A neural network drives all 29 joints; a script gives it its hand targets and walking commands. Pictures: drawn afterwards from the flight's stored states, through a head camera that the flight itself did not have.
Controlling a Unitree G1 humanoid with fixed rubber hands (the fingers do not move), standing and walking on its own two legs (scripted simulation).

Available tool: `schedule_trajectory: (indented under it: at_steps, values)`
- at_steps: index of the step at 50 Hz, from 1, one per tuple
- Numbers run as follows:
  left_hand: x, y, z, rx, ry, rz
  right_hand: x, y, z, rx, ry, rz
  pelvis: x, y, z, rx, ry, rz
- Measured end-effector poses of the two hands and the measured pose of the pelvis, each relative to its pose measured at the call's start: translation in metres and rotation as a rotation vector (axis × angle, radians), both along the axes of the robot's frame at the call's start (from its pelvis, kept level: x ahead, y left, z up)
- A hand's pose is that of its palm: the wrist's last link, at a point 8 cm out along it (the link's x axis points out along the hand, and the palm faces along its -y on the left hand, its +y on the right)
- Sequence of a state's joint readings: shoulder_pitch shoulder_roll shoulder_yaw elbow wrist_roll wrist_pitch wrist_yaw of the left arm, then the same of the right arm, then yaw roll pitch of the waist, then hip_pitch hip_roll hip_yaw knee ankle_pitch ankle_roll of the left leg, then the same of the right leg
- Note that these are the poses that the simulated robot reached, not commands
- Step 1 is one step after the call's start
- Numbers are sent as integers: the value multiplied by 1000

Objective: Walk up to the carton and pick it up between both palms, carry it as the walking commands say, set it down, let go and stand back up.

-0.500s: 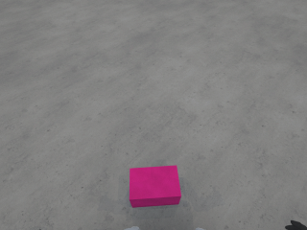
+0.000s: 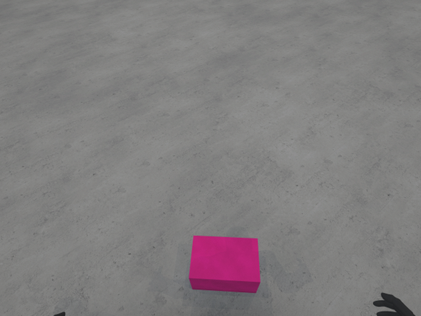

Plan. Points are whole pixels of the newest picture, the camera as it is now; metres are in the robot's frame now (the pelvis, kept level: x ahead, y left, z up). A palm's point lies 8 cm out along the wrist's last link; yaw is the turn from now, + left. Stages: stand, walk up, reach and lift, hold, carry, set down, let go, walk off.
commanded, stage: walk up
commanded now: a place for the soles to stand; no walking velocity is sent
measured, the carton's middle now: (224, 264) +0.45 -0.02 -0.67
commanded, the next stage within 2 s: reach and lift in 1.26 s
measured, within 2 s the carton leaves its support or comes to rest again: neither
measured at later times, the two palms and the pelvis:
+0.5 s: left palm out of the picture +0.10 +0.34 -0.07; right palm out of the picture +0.14 -0.31 -0.06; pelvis +0.01 +0.01 +0.03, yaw +1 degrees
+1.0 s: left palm out of the picture +0.14 +0.33 -0.07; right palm out of the picture +0.15 -0.31 -0.07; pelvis +0.04 +0.01 +0.03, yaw -1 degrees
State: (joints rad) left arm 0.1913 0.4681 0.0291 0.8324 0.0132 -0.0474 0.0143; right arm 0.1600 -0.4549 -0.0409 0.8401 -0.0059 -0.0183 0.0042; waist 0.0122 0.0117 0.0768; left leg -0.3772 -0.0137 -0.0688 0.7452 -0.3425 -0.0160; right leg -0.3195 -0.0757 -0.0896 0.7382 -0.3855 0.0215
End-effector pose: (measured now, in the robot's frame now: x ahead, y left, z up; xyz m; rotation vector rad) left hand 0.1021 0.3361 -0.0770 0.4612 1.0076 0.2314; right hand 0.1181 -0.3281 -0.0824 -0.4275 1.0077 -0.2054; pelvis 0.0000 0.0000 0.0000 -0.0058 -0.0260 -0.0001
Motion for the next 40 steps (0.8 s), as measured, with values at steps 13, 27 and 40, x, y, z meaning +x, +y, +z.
schedule_trajectory:
  at_steps: [13, 27, 40]
  values:
    - [5, 0, 2, -64, 12, 49, 17, 23, 14, 23, 24, 22, 3, 7, 18, -13, 7, 16]
    - [-6, 4, 2, -60, 90, 79, 22, 19, 18, 29, 65, -8, 16, 8, 26, -8, 10, 8]
    - [22, 2, 6, -53, 92, 63, 27, 21, 14, 42, 86, -49, 33, 10, 29, -2, 6, -9]
